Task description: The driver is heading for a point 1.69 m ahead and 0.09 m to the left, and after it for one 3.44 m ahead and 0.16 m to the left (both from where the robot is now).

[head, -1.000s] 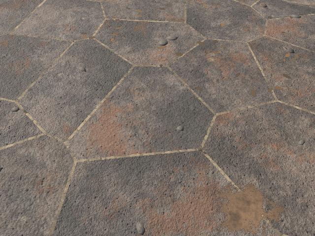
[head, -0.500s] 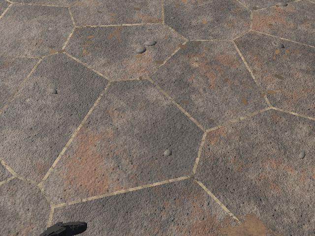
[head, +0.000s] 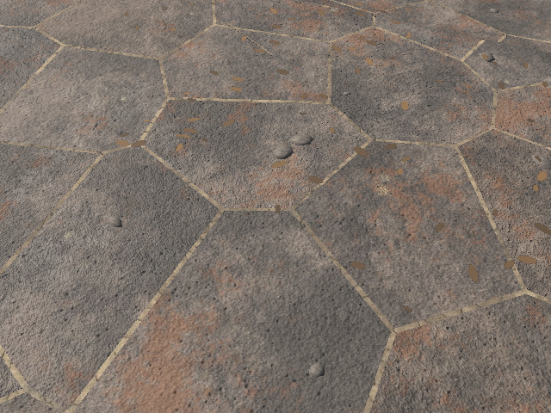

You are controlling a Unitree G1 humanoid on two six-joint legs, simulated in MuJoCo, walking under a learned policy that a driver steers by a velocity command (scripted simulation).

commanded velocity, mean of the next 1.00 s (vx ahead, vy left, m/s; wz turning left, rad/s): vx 0.03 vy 0.00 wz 0.00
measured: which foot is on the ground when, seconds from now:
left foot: down 0.00-1.00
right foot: down 0.00-1.00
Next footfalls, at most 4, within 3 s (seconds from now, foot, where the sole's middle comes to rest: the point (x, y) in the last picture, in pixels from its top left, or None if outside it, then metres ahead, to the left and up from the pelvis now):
2.14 right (334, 389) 0.56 -0.10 -0.77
2.70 left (242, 280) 0.87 0.14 -0.77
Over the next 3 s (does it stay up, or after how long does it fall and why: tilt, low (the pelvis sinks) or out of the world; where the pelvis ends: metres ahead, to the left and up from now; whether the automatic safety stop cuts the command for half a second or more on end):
stays up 0.85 0.06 0.01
